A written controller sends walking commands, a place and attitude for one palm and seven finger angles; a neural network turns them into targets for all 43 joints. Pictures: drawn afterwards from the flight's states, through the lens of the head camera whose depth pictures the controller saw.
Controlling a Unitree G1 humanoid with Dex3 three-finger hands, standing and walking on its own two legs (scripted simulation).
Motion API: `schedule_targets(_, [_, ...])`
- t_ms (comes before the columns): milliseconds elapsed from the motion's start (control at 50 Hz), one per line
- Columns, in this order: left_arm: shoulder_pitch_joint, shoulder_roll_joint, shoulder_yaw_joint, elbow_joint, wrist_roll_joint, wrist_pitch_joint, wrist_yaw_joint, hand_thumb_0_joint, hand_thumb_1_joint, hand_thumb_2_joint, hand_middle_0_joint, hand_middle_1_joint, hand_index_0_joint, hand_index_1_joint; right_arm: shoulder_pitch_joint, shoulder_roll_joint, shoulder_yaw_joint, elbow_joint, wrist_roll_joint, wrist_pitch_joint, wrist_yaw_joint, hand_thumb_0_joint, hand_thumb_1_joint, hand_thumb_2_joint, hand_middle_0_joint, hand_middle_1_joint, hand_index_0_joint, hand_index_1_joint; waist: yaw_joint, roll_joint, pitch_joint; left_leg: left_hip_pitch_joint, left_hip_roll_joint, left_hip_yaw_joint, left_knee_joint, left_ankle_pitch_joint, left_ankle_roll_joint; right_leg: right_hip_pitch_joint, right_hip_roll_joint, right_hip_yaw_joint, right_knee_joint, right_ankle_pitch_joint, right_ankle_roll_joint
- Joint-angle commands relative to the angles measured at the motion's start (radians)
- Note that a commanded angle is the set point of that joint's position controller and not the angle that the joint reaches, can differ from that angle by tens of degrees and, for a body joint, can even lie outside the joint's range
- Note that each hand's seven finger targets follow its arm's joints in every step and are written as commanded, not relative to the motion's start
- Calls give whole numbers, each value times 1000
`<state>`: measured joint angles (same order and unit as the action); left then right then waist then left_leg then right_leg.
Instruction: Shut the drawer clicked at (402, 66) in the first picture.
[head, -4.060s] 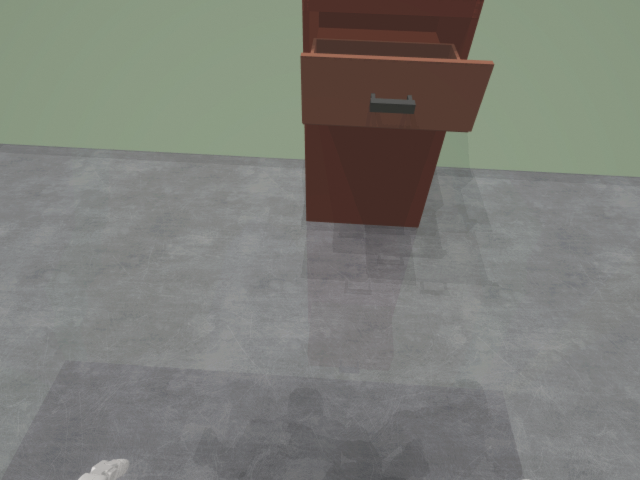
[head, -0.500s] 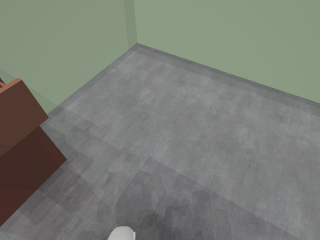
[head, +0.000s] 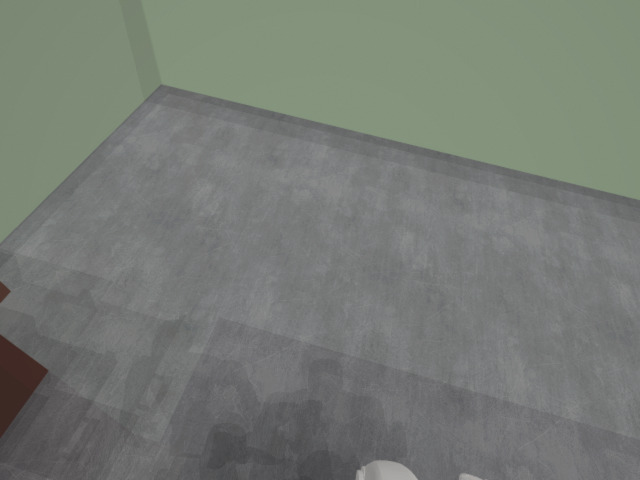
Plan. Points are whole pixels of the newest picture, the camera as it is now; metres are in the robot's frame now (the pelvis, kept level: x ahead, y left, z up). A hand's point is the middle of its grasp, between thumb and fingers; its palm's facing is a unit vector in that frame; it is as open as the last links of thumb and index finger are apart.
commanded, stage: walk to a spot facing it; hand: left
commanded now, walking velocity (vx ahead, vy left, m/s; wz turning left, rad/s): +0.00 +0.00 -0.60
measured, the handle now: out of the picture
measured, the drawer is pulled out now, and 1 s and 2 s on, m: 0.30 0.30 0.30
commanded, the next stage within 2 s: turn to face it in 0.66 s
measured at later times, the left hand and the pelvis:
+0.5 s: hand out of the picture +0.13 +0.10 -0.15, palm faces -0.23 -0.95 -0.23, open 7.3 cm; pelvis +0.06 -0.07 +0.00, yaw -16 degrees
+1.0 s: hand (271, 343) +0.34 +0.10 -0.18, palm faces -0.29 -0.94 -0.18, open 7.3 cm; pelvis +0.23 -0.05 +0.00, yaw -20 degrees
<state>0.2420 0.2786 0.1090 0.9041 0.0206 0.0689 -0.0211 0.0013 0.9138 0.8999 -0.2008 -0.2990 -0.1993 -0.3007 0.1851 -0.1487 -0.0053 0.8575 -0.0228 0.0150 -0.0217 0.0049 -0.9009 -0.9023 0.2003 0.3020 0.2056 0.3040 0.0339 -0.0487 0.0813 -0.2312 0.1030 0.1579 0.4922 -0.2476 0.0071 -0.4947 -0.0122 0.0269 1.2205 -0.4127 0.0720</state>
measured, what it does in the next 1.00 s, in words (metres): walks ahead, turning right: right foot, then left foot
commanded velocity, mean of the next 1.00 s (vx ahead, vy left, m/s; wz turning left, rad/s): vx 0.20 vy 0.00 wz -0.14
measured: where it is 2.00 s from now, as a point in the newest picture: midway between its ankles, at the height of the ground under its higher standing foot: (337, 475)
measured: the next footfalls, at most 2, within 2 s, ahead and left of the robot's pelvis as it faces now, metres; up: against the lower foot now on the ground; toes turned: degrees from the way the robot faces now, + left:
right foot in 0.24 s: +0.01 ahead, -0.15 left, +0.00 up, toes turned -16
left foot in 0.74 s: +0.34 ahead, -0.01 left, +0.00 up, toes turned -13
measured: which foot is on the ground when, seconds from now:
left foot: down 0.00-0.24, up 0.26-0.72, down 0.74-1.00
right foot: up 0.00-0.22, down 0.24-0.74, up 0.76-1.00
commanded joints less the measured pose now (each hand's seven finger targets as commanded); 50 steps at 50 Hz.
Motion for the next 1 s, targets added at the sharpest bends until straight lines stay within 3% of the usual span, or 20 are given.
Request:
schedule_targets(0, [-34, 12, 3, -92, -2, -5, -11, 0, 900, 900, -200, -300, -200, -300, 57, -216, -83, -43, 0, -24, -10, 0, -900, -900, 200, 300, 200, 300, -47, 235, -80, 123, 241, -127, -194, 229, 119, -54, -48, -54, -144, -6, 7])
schedule_targets(60, [-91, -6, -6, -106, -2, -12, -13, 0, 900, 900, -200, -300, -200, -300, 100, -232, -96, -17, -6, -21, -5, 0, -900, -900, 200, 300, 200, 300, -75, 251, -77, 109, 262, -94, -176, 253, 121, 21, -51, -92, -315, -37, -2])
schedule_targets(120, [-98, -11, -13, -109, -1, -28, -18, 0, 900, 900, -200, -300, -200, -300, 118, -260, -109, -2, -11, -20, 6, 0, -900, -900, 200, 300, 200, 300, -83, 284, -120, 97, 289, -78, -159, 32, 99, 118, -30, -136, -475, -71, -29])
schedule_targets(180, [15, 25, -2, -65, 2, -48, -17, 0, 900, 900, -200, -300, -200, -300, 99, -252, -104, 7, -8, -18, 15, 0, -900, -900, 200, 300, 200, 300, -9, 174, -139, -95, 248, -6, 18, -228, 16, 410, 9, -170, -738, 60, -71])
schedule_targets(200, [116, 129, 19, -34, 11, -64, -5, 0, 900, 900, -200, -300, -200, -300, 103, -189, -87, -11, 4, -14, 23, 0, -900, -900, 200, 300, 200, 300, 45, -102, -170, -318, 148, 116, 296, -350, -54, 618, -173, 62, -906, -91, -129])
schedule_targets(220, [190, 250, 36, -14, 6, -73, 16, 0, 900, 900, -200, -300, -200, -300, 0, -131, -65, -75, -3, -12, 35, 0, -900, -900, 200, 300, 200, 300, 99, -337, -105, -571, 29, 36, 594, -439, -93, 577, -400, 510, -1057, -152, -238])
schedule_targets(240, [194, 235, 34, -14, -9, -68, 30, 0, 900, 900, -200, -300, -200, -300, -53, -186, -75, -92, -10, -12, 32, 0, -900, -900, 200, 300, 200, 300, 95, -191, -61, -594, 52, -113, 655, -341, -71, 508, -411, 482, -1079, -183, -273])
schedule_targets(280, [85, 166, 21, -27, -8, -85, 32, 0, 900, 900, -200, -300, -200, -300, -48, -185, -85, -64, -9, -17, 41, 0, -900, -900, 200, 300, 200, 300, 39, -189, -4, -559, 70, -128, 674, -168, -65, 395, -312, 396, -1080, -237, -246])
schedule_targets(340, [35, 78, -9, -25, -7, -114, 27, 0, 900, 900, -200, -300, -200, -300, 46, -175, -89, 4, -18, -26, 44, 0, -900, -900, 200, 300, 200, 300, -35, -96, 27, -455, 68, -108, 611, -3, -92, 351, -217, 172, -1035, 114, -214])
schedule_targets(420, [137, 64, -17, 25, -6, -140, 26, 0, 900, 900, -200, -300, -200, -300, 33, -149, -83, 13, -11, -32, 44, 0, -900, -900, 200, 300, 200, 300, -26, -76, -7, -485, 43, -91, 551, 35, -107, 471, -205, 146, -995, 431, -229])
schedule_targets(580, [224, 39, -29, 100, 4, -146, 49, 0, 900, 900, -200, -300, -200, -300, -150, -104, -64, -34, 0, -52, 50, 0, -900, -900, 200, 300, 200, 300, 16, -75, 33, -459, 9, -75, 344, 20, -73, 531, -220, 179, -963, 617, -245])
schedule_targets(620, [215, 47, -29, 113, 8, -144, 53, 0, 900, 900, -200, -300, -200, -300, -144, -100, -61, -34, 5, -61, 48, 0, -900, -900, 200, 300, 200, 300, 2, -83, 29, -341, -17, -65, 228, -17, -52, 509, -216, 177, -910, 716, -226])
schedule_targets(680, [161, 58, -16, 107, -4, -142, 50, 0, 900, 900, -200, -300, -200, -300, 161, -153, -77, 64, 2, -76, 19, 0, -900, -900, 200, 300, 200, 300, -133, -60, -96, 120, -73, -56, 31, 129, -25, 350, -126, 113, -589, 799, -165])
schedule_targets(700, [197, 7, -15, 98, -17, -137, 42, 0, 900, 900, -200, -300, -200, -300, 293, -259, -100, 93, -13, -83, 4, 0, -900, -900, 200, 300, 200, 300, -168, 134, -216, 346, 126, -255, 3, 190, 23, 192, -20, 52, -340, 464, -125])
schedule_targets(720, [245, -42, -25, 86, -27, -131, 31, 0, 900, 900, -200, -300, -200, -300, 343, -343, -115, 99, -10, -80, 1, 0, -900, -900, 200, 300, 200, 300, -149, 394, -294, 451, 398, -578, -111, 244, 114, 3, 75, -21, -6, -156, -92])
schedule_targets(740, [211, -20, -23, 81, -17, -124, 36, 0, 900, 900, -200, -300, -200, -300, 290, -302, -96, 88, -1, -68, 0, 0, -900, -900, 200, 300, 200, 300, -135, 284, -244, 319, 423, -624, -193, 154, 167, -27, 24, 41, 112, -168, -104])
schedule_targets(760, [187, -34, -27, 97, -8, -118, 36, 0, 900, 900, -200, -300, -200, -300, 187, -231, -79, 76, -1, -70, 0, 0, -900, -900, 200, 300, 200, 300, -94, 192, -133, 165, 361, -514, -240, 57, 154, -39, -18, 34, 129, -83, -100])
schedule_targets(800, [163, -74, -31, 119, 4, -109, 26, 0, 900, 900, -200, -300, -200, -300, 109, -129, -45, 72, 0, -84, -3, 0, -900, -900, 200, 300, 200, 300, -51, 170, -11, -36, 254, -360, -265, 169, 129, -1, -63, 16, 78, 41, -84])
schedule_targets(860, [215, -106, -46, 145, 1, -82, 30, 0, 900, 900, -200, -300, -200, -300, 87, -91, -29, 107, 11, -94, -8, 0, -900, -900, 200, 300, 200, 300, 2, 213, -65, -93, 163, -203, -242, 450, 119, 126, -82, -27, -95, 73, -54])
schedule_targets(980, [73, -83, -34, 74, 3, -54, 46, 0, 900, 900, -200, -300, -200, -300, 123, -147, -65, 112, 4, -56, -3, 0, -900, -900, 200, 300, 200, 300, -21, 142, -88, -21, 158, -294, -229, 376, 167, 69, -58, -50, -262, 78, -18])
